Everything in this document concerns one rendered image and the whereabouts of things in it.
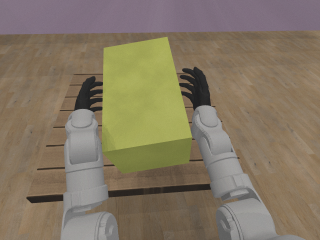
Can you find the right robot hand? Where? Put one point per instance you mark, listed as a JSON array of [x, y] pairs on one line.
[[200, 90]]

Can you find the right robot upper arm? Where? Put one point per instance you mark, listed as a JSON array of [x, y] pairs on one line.
[[247, 219]]

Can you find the robot left forearm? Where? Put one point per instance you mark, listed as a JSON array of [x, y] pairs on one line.
[[83, 160]]

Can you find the left robot upper arm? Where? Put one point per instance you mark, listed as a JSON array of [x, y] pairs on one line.
[[91, 226]]

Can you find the left robot hand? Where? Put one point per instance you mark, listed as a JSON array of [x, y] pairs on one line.
[[83, 100]]

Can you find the carton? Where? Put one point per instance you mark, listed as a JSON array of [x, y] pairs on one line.
[[144, 120]]

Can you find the robot right forearm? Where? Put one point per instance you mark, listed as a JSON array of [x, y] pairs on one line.
[[228, 181]]

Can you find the table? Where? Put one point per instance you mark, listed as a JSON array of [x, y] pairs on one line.
[[49, 183]]

